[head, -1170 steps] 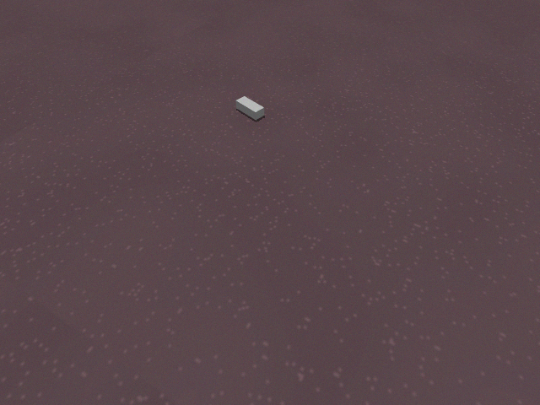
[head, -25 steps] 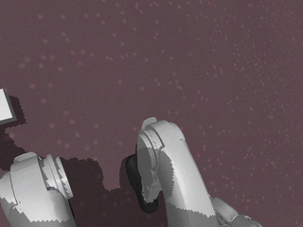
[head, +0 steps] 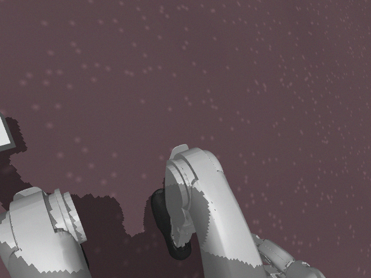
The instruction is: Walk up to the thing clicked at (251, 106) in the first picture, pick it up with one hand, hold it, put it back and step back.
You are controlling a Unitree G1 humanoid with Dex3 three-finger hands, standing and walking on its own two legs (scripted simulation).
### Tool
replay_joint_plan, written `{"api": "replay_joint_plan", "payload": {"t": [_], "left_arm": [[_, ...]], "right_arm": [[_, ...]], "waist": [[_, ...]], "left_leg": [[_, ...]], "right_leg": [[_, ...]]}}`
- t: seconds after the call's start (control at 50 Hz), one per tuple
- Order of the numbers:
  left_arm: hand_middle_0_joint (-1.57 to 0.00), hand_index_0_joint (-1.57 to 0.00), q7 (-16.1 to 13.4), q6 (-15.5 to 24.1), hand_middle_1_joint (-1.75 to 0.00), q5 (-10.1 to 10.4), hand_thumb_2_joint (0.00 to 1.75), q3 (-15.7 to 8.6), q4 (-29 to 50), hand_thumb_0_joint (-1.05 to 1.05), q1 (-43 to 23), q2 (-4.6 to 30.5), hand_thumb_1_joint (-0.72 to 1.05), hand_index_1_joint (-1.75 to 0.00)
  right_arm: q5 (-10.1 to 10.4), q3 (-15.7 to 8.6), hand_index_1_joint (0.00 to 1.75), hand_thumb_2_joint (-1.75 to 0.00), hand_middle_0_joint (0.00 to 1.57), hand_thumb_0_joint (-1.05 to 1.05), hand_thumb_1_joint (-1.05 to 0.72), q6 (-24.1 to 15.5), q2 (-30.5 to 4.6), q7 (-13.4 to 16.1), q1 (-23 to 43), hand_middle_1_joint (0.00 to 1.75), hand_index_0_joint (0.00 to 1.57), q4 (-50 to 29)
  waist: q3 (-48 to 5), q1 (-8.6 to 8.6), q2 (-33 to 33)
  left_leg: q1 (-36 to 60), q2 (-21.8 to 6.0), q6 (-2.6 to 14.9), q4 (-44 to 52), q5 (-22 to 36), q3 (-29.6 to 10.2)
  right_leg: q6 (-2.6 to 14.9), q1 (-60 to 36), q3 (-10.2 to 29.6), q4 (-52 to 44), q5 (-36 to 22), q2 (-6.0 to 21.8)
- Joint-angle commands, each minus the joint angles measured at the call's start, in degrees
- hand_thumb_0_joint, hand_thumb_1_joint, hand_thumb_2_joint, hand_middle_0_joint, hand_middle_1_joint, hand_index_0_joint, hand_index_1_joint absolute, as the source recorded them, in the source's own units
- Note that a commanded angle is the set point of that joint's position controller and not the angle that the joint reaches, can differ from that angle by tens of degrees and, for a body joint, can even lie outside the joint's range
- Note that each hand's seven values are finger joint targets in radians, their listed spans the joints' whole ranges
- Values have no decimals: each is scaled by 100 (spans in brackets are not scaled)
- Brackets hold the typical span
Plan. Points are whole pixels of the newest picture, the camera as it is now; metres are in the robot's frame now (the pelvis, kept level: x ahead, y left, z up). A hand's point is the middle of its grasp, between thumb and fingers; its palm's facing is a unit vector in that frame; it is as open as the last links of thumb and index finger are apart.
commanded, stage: close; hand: left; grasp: from above
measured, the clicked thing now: out of the picture +0.42 +0.33 -0.27
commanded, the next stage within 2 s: settle in 0.80 s
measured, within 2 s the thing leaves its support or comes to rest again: leaves its support in 1.22 s
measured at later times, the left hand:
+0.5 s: hand out of the picture +0.40 +0.32 -0.24, palm faces -0.46 -0.13 -0.88, open 10.6 cm
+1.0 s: hand out of the picture +0.41 +0.33 -0.24, palm faces -0.45 -0.14 -0.88, open 10.5 cm
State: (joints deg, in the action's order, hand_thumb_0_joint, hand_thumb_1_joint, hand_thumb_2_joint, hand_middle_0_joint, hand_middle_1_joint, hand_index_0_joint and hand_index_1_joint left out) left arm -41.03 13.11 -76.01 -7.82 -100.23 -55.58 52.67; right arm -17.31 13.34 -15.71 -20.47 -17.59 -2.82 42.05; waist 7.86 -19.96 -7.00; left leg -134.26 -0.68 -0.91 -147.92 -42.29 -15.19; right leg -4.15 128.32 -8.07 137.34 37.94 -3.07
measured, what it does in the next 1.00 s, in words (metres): stands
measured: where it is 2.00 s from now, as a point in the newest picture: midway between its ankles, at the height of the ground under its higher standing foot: (131, 260)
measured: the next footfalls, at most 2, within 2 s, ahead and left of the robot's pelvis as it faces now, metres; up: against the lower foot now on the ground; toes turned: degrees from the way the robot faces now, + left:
none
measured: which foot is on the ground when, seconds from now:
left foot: down 0.00-1.00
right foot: down 0.00-1.00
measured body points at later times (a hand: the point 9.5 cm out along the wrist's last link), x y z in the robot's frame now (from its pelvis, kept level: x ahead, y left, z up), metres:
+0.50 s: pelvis +0.00 +0.00 +0.00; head +0.26 +0.12 +0.34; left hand +0.42 +0.33 -0.19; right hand +0.08 -0.25 -0.07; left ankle +0.06 +0.13 -0.26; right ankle +0.12 -0.13 -0.26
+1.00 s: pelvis +0.00 +0.00 +0.00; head +0.26 +0.12 +0.34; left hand +0.43 +0.33 -0.19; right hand +0.07 -0.26 -0.06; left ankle +0.06 +0.13 -0.26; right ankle +0.12 -0.13 -0.26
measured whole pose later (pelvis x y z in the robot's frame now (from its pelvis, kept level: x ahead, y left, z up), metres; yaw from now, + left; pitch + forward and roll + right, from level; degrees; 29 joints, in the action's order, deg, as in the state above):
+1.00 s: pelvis +0.00 +0.00 +0.00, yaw +1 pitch +27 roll -13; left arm -38.5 15.4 -75.1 -6.9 -101.7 -57.1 55.1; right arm -17.7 14.8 -14.3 -20.5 -16.3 -3.6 40.5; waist 8.5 -20.3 -6.7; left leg -133.8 -0.5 -1.4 -147.2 -42.2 -15.2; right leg -4.1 128.1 -8.1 137.1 37.9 -2.8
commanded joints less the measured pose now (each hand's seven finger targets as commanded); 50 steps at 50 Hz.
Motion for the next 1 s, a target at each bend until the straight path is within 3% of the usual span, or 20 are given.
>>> {"api": "replay_joint_plan", "payload": {"t": [0.0,0.08,0.1,0.12,0.18,0.22,0.24,0.28,0.3,0.32,0.4,0.46,0.5,0.64,0.68,0.74,0.8,0.86,0.94,0.98], "left_arm": [[-46,-48,6,-108,-74,216,67,-166,307,0,-1256,1364,0,-73],[-49,-51,254,-7,-75,274,68,-70,310,0,-1138,1239,5,-74],[-51,-53,319,34,-75,269,67,12,288,0,-1219,1166,7,-73],[-52,-54,341,115,-76,279,68,-54,463,0,-1253,1303,9,-74],[-54,-56,394,240,-77,242,68,144,329,0,-1143,1103,13,-75],[-56,-58,340,325,-77,258,69,105,437,0,-1073,1194,15,-75],[-57,-59,346,343,-75,223,67,189,300,0,-1033,1114,16,-73],[-58,-60,270,415,-76,212,70,120,465,0,-1077,1168,18,-74],[-59,-61,225,416,-76,191,68,131,348,0,-1011,1181,19,-74],[-59,-61,199,438,-76,170,71,173,374,0,-1149,1130,19,-74],[-68,-69,14,442,-75,123,74,154,405,0,-1169,1253,28,-74],[-70,-71,-54,398,-74,128,72,327,695,0,-1399,1110,32,-72],[-73,-73,-95,311,-73,105,74,96,530,0,-1240,1366,34,-72],[-78,-78,-63,147,-69,159,73,187,436,0,-1351,1255,41,-69],[-79,-79,-49,146,-67,175,71,100,563,0,-1454,1374,41,-67],[-79,-79,-6,113,-68,198,71,-31,296,0,-1111,1415,42,-68],[-81,-82,88,125,-68,172,69,27,108,0,-1125,1329,45,-67],[-83,-84,112,159,-72,220,74,13,266,0,-1192,1395,49,-71],[-81,-83,178,184,-71,205,73,82,196,0,-1188,1342,39,-70],[-81,-82,187,186,-72,242,76,-10,318,0,-1203,1505,38,-71]], "right_arm": [[86,-557,30,-90,20,0,-90,9,-1781,36,-1038,30,20,90],[104,-571,30,-90,20,0,-90,40,-1765,79,-1014,30,20,65],[90,-514,30,-90,20,0,-90,36,-1729,66,-1023,30,20,64],[94,-515,30,-90,20,0,-90,67,-1765,72,-1060,30,20,40],[67,-461,30,-90,20,0,-90,156,-1718,97,-1063,30,20,-20],[80,-466,30,-90,20,0,-89,226,-1747,141,-1091,30,20,-24],[70,-439,30,-90,20,0,-90,241,-1690,138,-1106,30,20,-17],[37,-414,30,-90,20,0,-89,280,-1718,153,-1181,30,20,13],[45,-389,30,-90,20,0,-89,294,-1669,160,-1114,30,20,-14],[16,-326,30,-90,20,0,-89,286,-1635,150,-1132,30,20,-32],[-4,-387,30,-90,20,0,-90,279,-1738,215,-1048,30,20,-24],[-20,-430,30,-90,20,0,-89,234,-1742,228,-1069,30,20,22],[20,-435,30,-90,20,0,-90,213,-1782,232,-1147,30,20,-11],[41,-477,30,-90,20,0,-89,123,-1809,226,-1008,30,20,-68],[50,-470,30,-90,20,0,-89,135,-1806,219,-1067,30,20,-48],[53,-484,30,-90,20,0,-89,136,-1820,215,-1103,30,20,-23],[13,-444,30,-90,20,0,-89,143,-1773,180,-1070,30,20,-57],[21,-380,30,-90,20,0,-89,163,-1756,194,-1036,30,20,-67],[1,-380,30,-90,20,0,-91,159,-1772,185,-1108,30,20,-58],[36,-427,30,-90,20,0,-91,199,-1822,218,-1156,30,20,-110]], "waist": [[-3429,-217,2728],[-3432,-189,2707],[-3327,-272,2653],[-3511,-203,2743],[-3465,-258,2523],[-3650,-155,2590],[-3586,-197,2600],[-3764,-171,2662],[-3721,-139,2674],[-3606,-239,2544],[-3506,-217,2517],[-3465,-240,2613],[-3583,-203,2516],[-3379,-249,2511],[-3613,-178,2666],[-3510,-168,2592],[-3282,-246,2566],[-3475,-223,2454],[-3344,-278,2443],[-3520,-176,2600]], "left_leg": [[2545,-113,117,1612,1179,647],[2577,-94,115,1629,1193,671],[2558,-76,119,1603,1134,662],[2682,-92,96,1699,1234,616],[2569,-81,128,1586,1261,643],[2631,-68,140,1601,1355,698],[2611,-83,147,1541,1370,723],[2777,-79,112,1597,1594,664],[2741,-94,119,1576,1547,682],[2669,-92,134,1513,1518,671],[2573,-102,145,1585,1180,692],[2549,-92,140,1637,990,713],[2576,-104,140,1619,1114,699],[2486,-93,141,1619,953,704],[2625,-98,119,1667,1113,688],[2613,-103,103,1706,1222,663],[2533,-96,117,1689,1123,681],[2515,-84,149,1605,1218,697],[2541,-76,153,1614,1148,691],[2570,-81,144,1656,1204,719]], "right_leg": [[509,-1799,-680,-1006,-1307,-148],[502,-1856,-664,-1070,-1311,-146],[493,-1759,-698,-1022,-1279,-113],[504,-1837,-724,-1045,-1321,-131],[483,-1928,-737,-1078,-1394,-137],[484,-2084,-686,-1153,-1479,-166],[479,-2076,-660,-1122,-1512,-174],[486,-2141,-743,-1072,-1670,-173],[491,-2146,-704,-1076,-1655,-188],[470,-2049,-751,-1068,-1635,-172],[490,-2025,-696,-1201,-1341,-211],[502,-1972,-659,-1251,-1163,-215],[492,-2013,-671,-1209,-1264,-196],[488,-1841,-667,-1215,-1150,-162],[509,-1930,-661,-1182,-1255,-168],[509,-1964,-687,-1149,-1323,-175],[503,-1870,-704,-1131,-1263,-164],[474,-1973,-678,-1182,-1354,-148],[471,-1913,-706,-1173,-1302,-148],[488,-2063,-642,-1221,-1336,-156]]}}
